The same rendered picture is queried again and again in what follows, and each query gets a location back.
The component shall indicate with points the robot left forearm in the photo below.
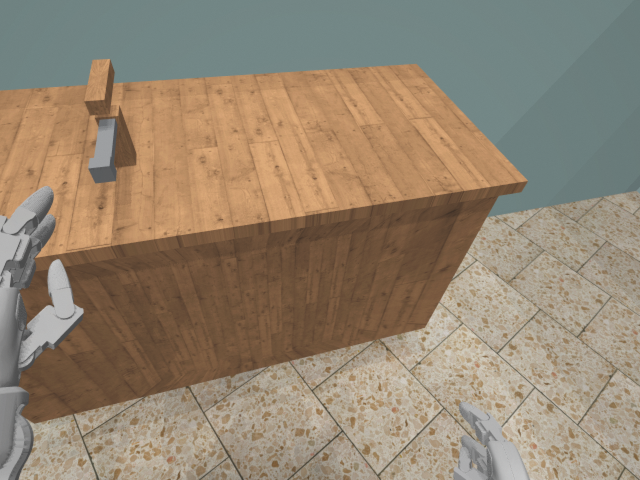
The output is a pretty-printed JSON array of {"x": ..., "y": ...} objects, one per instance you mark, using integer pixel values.
[{"x": 16, "y": 434}]

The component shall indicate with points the robot right hand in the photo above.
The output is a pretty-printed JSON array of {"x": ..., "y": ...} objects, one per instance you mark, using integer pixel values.
[{"x": 500, "y": 461}]

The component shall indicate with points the counter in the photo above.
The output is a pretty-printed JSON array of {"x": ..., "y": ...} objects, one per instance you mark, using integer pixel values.
[{"x": 255, "y": 220}]

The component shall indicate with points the tap lever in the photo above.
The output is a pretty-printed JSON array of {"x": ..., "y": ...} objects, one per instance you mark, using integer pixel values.
[{"x": 102, "y": 166}]

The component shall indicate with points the robot left hand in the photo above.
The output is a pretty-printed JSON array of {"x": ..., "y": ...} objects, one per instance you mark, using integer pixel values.
[{"x": 21, "y": 239}]

